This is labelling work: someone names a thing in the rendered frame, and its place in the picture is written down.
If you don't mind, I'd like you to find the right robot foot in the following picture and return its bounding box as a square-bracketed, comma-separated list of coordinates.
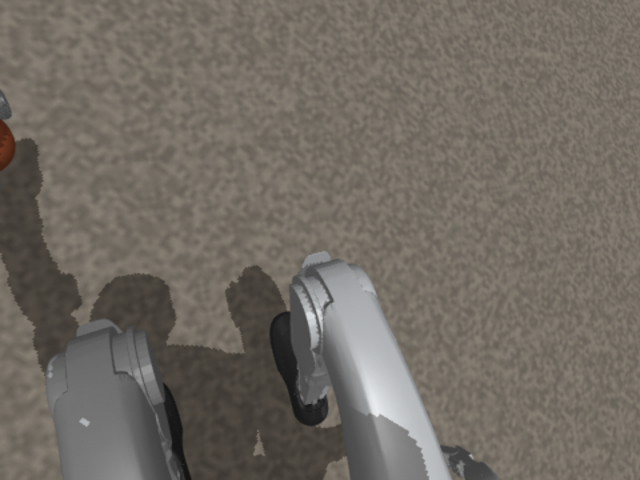
[270, 312, 328, 426]

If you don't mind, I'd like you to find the left robot foot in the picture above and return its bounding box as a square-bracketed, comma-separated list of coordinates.
[163, 383, 192, 480]

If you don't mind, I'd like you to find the right robot hand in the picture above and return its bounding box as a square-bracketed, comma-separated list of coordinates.
[440, 445, 501, 480]

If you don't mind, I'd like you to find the ball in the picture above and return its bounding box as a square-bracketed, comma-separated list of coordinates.
[0, 119, 16, 171]

